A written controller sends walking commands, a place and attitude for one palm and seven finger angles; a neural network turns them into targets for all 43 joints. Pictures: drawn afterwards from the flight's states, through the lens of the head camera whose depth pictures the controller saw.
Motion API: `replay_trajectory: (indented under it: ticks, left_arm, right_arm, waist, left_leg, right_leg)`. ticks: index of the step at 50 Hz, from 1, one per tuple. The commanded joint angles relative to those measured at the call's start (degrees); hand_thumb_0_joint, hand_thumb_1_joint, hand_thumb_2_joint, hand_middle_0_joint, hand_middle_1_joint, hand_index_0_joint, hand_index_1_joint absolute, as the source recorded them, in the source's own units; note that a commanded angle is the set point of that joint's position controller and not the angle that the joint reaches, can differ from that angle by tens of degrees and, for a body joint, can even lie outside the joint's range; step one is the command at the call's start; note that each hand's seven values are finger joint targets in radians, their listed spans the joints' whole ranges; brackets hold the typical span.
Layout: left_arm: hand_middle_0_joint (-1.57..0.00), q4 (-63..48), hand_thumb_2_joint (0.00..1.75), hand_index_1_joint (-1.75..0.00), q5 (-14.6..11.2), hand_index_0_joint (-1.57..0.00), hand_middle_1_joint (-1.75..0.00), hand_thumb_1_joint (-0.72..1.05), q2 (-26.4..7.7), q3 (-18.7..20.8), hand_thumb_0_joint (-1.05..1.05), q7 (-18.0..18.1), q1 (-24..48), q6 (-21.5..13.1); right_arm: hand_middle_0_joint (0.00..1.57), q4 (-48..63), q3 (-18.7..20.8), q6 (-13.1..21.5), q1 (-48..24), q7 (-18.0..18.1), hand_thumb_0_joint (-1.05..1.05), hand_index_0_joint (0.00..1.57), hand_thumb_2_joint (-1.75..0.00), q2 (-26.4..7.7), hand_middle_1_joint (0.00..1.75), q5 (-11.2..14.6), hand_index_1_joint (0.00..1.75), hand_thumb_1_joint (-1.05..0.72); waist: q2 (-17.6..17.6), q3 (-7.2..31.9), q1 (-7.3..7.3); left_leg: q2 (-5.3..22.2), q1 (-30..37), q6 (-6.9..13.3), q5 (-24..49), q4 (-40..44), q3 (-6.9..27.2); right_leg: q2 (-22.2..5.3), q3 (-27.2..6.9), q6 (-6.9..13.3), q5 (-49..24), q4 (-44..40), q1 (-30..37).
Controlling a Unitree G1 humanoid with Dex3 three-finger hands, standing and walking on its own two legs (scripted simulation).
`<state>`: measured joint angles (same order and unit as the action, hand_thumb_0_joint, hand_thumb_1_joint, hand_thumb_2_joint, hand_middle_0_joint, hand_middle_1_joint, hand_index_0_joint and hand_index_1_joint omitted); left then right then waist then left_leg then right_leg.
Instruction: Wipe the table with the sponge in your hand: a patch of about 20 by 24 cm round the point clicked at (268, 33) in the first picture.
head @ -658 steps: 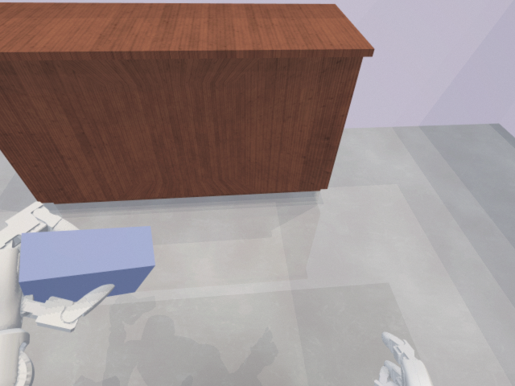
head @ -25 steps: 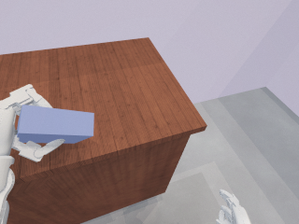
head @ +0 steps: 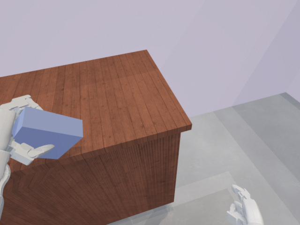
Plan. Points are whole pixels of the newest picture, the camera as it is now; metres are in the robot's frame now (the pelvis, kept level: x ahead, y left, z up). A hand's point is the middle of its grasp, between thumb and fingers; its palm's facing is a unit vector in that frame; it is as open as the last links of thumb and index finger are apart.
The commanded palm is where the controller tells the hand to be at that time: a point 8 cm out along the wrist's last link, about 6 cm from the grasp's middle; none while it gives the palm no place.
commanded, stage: turn the palm down, sponge in hand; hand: left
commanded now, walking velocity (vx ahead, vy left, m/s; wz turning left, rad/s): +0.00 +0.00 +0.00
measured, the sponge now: (53, 137) +0.25 +0.27 +0.15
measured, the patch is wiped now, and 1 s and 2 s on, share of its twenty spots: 0.00 0.00 0.00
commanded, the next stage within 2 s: move the sponge above the wiping area in 1.64 s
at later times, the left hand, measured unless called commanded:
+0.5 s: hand (39, 117) +0.26 +0.28 +0.21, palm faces +0.27 -0.38 -0.89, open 9.2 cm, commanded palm +0.21 +0.30 +0.27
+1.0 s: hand (16, 103) +0.26 +0.31 +0.24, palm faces +0.28 -0.15 -0.95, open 9.2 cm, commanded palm +0.20 +0.31 +0.31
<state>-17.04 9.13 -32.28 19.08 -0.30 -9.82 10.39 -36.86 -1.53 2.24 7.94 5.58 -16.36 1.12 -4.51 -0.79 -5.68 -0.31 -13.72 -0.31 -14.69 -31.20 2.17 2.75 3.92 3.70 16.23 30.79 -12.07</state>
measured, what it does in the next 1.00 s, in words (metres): stands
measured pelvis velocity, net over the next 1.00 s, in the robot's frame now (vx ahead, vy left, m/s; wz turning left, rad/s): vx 0.00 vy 0.04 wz -0.02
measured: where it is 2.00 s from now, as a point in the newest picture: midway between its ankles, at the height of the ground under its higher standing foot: outside the picture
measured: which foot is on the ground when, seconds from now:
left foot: down 0.00-1.00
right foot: down 0.00-1.00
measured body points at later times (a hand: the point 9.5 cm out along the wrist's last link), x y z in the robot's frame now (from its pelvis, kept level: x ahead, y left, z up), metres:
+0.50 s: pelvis +0.02 +0.01 +0.00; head +0.02 -0.03 +0.45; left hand +0.24 +0.29 +0.26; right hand +0.23 -0.23 -0.09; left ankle +0.03 +0.13 -0.73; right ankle +0.01 -0.07 -0.73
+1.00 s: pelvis +0.00 +0.04 +0.01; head +0.00 -0.01 +0.46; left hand +0.24 +0.32 +0.29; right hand +0.28 -0.15 -0.06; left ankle +0.03 +0.13 -0.73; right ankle +0.01 -0.07 -0.73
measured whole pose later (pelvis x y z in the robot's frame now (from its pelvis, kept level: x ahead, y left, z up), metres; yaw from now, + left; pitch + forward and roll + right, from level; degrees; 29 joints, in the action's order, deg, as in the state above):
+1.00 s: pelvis +0.00 +0.04 +0.01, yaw -1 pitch -2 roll +0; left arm -27.3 34.8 -41.1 6.1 -8.7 1.9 30.2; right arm -35.7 -4.9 -2.9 -1.9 4.7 -15.3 3.3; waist -6.8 -0.6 -8.7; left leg -2.9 -10.0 2.2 -10.8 -23.1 -0.2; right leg 0.1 1.4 1.3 13.0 25.1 -9.8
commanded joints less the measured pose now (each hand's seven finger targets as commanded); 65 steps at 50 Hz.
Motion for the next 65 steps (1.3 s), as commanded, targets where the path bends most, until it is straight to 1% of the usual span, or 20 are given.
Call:
replay_trajectory:
  ticks: [1,2,5,7,10,13,15,21,22,23,27,28,32,33,42,49,52,53,62,65]
  left_arm:
    - [-1.2,-15.6,1.3,-1.6,2.6,-1.2,-1.6,0.1,-18.9,6.9,0.0,-1.1,13.9,-5.7]
    - [-1.2,-16.6,1.3,-1.6,2.8,-1.2,-1.6,0.1,-21.6,9.9,0.0,-0.2,14.2,-6.2]
    - [-1.2,-13.6,1.3,-1.6,2.5,-1.2,-1.6,0.1,-21.3,12.9,0.0,1.5,7.8,-5.6]
    - [-1.2,-12.2,1.3,-1.6,3.0,-1.2,-1.6,0.1,-24.1,15.8,0.0,2.7,6.0,-3.1]
    - [-1.2,-15.3,1.3,-1.6,3.4,-1.2,-1.6,0.1,-21.6,13.1,0.0,2.2,1.8,1.2]
    - [-1.2,-17.4,1.3,-1.6,4.6,-1.2,-1.6,0.1,-20.9,11.2,0.0,0.5,1.2,4.0]
    - [-1.2,-20.2,1.3,-1.6,5.4,-1.2,-1.6,0.1,-21.4,10.5,0.0,-1.0,0.7,4.2]
    - [-1.2,-24.4,1.3,-1.6,9.4,-1.2,-1.6,0.1,-23.0,10.0,0.0,0.2,5.0,3.7]
    - [-1.2,-23.9,1.3,-1.6,10.6,-1.2,-1.6,0.1,-24.9,11.5,0.0,1.2,5.9,4.6]
    - [-1.2,-24.1,1.3,-1.6,11.4,-1.2,-1.6,0.1,-22.5,9.2,0.0,1.8,7.9,4.9]
    - [-1.2,-19.7,1.3,-1.6,14.1,-1.2,-1.6,0.1,-24.3,8.7,0.0,2.1,10.2,10.2]
    - [-1.2,-19.7,1.3,-1.6,14.7,-1.2,-1.6,0.1,-21.7,5.0,0.0,1.5,12.1,11.2]
    - [-1.2,-19.3,1.3,-1.6,18.9,-1.2,-1.6,0.1,-22.0,0.9,0.0,-2.1,17.0,15.4]
    - [-1.2,-19.8,1.3,-1.6,19.6,-1.2,-1.6,0.1,-20.7,-1.3,0.0,-2.9,18.1,15.5]
    - [-1.2,-19.9,1.3,-1.6,26.8,-1.2,-1.6,0.1,-25.5,1.0,0.0,-5.3,23.9,17.6]
    - [-1.2,-18.6,1.3,-1.6,28.9,-1.2,-1.6,0.1,-22.7,-3.8,0.0,-6.6,26.1,19.2]
    - [-1.2,-20.4,1.3,-1.6,30.1,-1.2,-1.6,0.1,-23.1,-3.4,0.0,-7.2,26.8,19.7]
    - [-1.2,-20.1,1.3,-1.6,30.5,-1.2,-1.6,0.1,-22.1,-4.7,0.0,-7.1,26.9,19.3]
    - [-1.2,-19.3,1.3,-1.6,33.3,-1.2,-1.6,0.1,-24.5,-1.9,0.0,-5.7,26.5,18.1]
    - [-1.2,-18.4,1.3,-1.6,33.0,-1.2,-1.6,0.1,-23.4,-3.3,0.0,-5.4,25.9,17.2]
  right_arm:
    - [0.2,10.4,2.6,3.6,-9.6,1.1,0.0,0.2,-0.9,-4.5,0.3,-0.2,0.3,-0.9]
    - [0.2,10.5,2.4,3.7,-10.4,0.8,0.0,0.2,-0.9,-4.3,0.3,0.2,0.3,-0.9]
    - [0.2,10.0,2.9,2.5,-8.0,0.2,0.0,0.2,-0.9,-3.9,0.3,-0.1,0.3,-0.9]
    - [0.2,10.0,3.1,1.5,-8.5,-0.3,0.0,0.2,-0.9,-4.6,0.3,0.5,0.3,-0.9]
    - [0.2,11.5,3.4,-0.1,-7.7,-0.8,0.0,0.2,-0.9,-5.1,0.3,1.1,0.3,-0.9]
    - [0.2,12.5,2.9,-0.4,-8.4,-0.7,0.0,0.2,-0.9,-5.3,0.3,1.7,0.3,-0.9]
    - [0.2,13.1,3.2,-0.1,-8.4,-0.3,0.0,0.2,-0.9,-5.7,0.3,1.8,0.3,-0.9]
    - [0.2,13.2,3.2,0.9,-8.6,0.7,0.0,0.2,-0.9,-5.5,0.3,1.4,0.3,-0.9]
    - [0.2,12.9,2.8,1.1,-10.2,0.7,0.0,0.2,-0.9,-5.4,0.3,1.6,0.3,-0.9]
    - [0.2,13.1,2.5,1.1,-9.6,0.5,0.0,0.2,-0.9,-4.9,0.3,1.3,0.3,-0.9]
    - [0.2,12.0,1.8,0.1,-13.1,0.3,0.0,0.2,-0.9,-5.5,0.3,2.1,0.3,-0.9]
    - [0.2,12.3,1.5,-0.1,-12.7,0.4,0.0,0.2,-0.9,-5.2,0.3,2.0,0.3,-0.9]
    - [0.2,12.3,0.0,-0.5,-18.4,0.5,0.0,0.2,-0.9,-5.0,0.3,2.7,0.3,-0.9]
    - [0.2,12.3,0.1,-0.5,-16.8,0.6,0.0,0.2,-0.9,-5.0,0.3,2.3,0.3,-0.9]
    - [0.2,11.6,-1.4,-1.5,-23.0,-0.3,0.0,0.2,-0.9,-4.1,0.3,2.3,0.3,-0.9]
    - [0.2,11.0,-1.0,-2.5,-21.8,-0.8,0.0,0.2,-0.9,-4.6,0.3,2.1,0.3,-0.9]
    - [0.2,12.2,-1.8,-2.1,-25.5,-1.0,0.0,0.2,-0.9,-3.8,0.3,2.7,0.3,-0.9]
    - [0.2,11.7,-1.3,-2.2,-23.0,-1.0,0.0,0.2,-0.9,-4.1,0.3,2.3,0.3,-0.9]
    - [0.2,12.0,-1.5,-2.4,-25.6,-1.4,0.0,0.2,-0.9,-3.7,0.3,2.5,0.3,-0.9]
    - [0.2,11.4,-0.6,-2.9,-22.6,-1.3,0.0,0.2,-0.9,-4.3,0.3,2.1,0.3,-0.9]
  waist:
    - [4.5,6.7,1.23]
    - [1.9,7.8,0.26]
    - [4.8,8.3,-0.51]
    - [2.4,9.5,-1.47]
    - [2.5,11.4,-1.0]
    - [3.3,10.4,-0.43]
    - [5.1,11.3,-0.29]
    - [2.4,13.1,-0.77]
    - [-0.3,12.5,-1.53]
    - [0.8,13.5,-1.1]
    - [-1.4,11.3,-1.82]
    - [-0.5,10.9,-1.07]
    - [-2.2,9.8,-1.55]
    - [0.0,10.7,-0.86]
    - [-2.6,12.2,-3.38]
    - [-1.2,13.5,-2.64]
    - [-1.9,14.0,-3.5]
    - [-0.4,14.4,-2.66]
    - [-1.5,13.6,-3.94]
    - [0.4,13.8,-3.17]
  left_leg:
    - [-0.6,-0.5,1.8,1.3,0.9,-2.5]
    - [-0.7,-0.1,1.5,2.5,0.7,-2.8]
    - [-0.1,-2.6,1.1,5.2,-0.1,-2.0]
    - [0.0,-2.9,0.9,7.6,-0.1,-2.2]
    - [0.1,-1.5,1.4,12.4,0.4,-3.0]
    - [0.2,-0.5,2.1,14.7,0.6,-3.5]
    - [0.1,1.2,2.8,16.2,0.9,-3.7]
    - [0.0,3.5,2.9,16.8,2.3,-3.1]
    - [-0.3,3.5,2.6,16.2,2.7,-3.1]
    - [0.0,3.3,2.6,16.9,2.8,-2.7]
    - [0.0,2.9,1.8,15.2,5.2,-2.1]
    - [0.2,2.6,1.9,14.9,5.7,-2.0]
    - [-0.1,4.1,1.8,12.5,8.3,-0.9]
    - [0.2,4.3,1.9,12.7,8.6,-0.6]
    - [-0.1,5.5,1.6,13.2,11.8,1.2]
    - [-0.1,6.7,1.7,14.7,12.1,1.0]
    - [-0.5,7.0,1.8,15.2,11.7,1.1]
    - [-0.3,6.8,1.9,16.2,11.2,0.6]
    - [-0.9,6.7,1.9,14.4,11.3,1.0]
    - [-0.8,6.9,2.0,15.1,11.1,0.4]
  right_leg:
    - [-7.4,-13.4,-4.4,8.3,-12.1,1.0]
    - [-7.2,-14.1,-3.8,7.3,-11.7,1.9]
    - [-8.6,-14.8,-5.0,-5.4,-9.0,5.2]
    - [-8.6,-15.1,-4.8,-12.4,-6.9,6.7]
    - [-7.7,-11.6,-5.3,-23.7,-3.7,7.6]
    - [-6.6,-9.2,-5.4,-26.2,-3.0,5.6]
    - [-5.4,-7.4,-5.4,-25.4,-2.8,4.4]
    - [-4.0,-5.4,-4.0,-18.4,-3.6,2.4]
    - [-3.4,-6.0,-3.4,-16.4,-4.0,2.2]
    - [-3.9,-5.1,-3.4,-16.9,-3.8,2.9]
    - [-3.2,-5.4,-2.7,-13.8,-5.0,3.4]
    - [-3.6,-4.6,-2.9,-13.6,-5.3,3.6]
    - [-2.5,-4.9,-2.2,-9.4,-7.0,2.7]
    - [-2.8,-4.0,-2.5,-9.8,-6.9,3.6]
    - [-1.3,-5.5,-0.6,-8.1,-8.3,5.8]
    - [-2.1,-4.5,-0.7,-9.8,-8.6,6.7]
    - [-1.5,-6.3,-0.1,-10.2,-8.5,6.8]
    - [-2.4,-5.1,-0.5,-11.4,-8.1,7.4]
    - [-1.7,-8.3,0.4,-9.5,-8.7,7.0]
    - [-2.7,-6.7,-0.4,-11.0,-8.6,7.7]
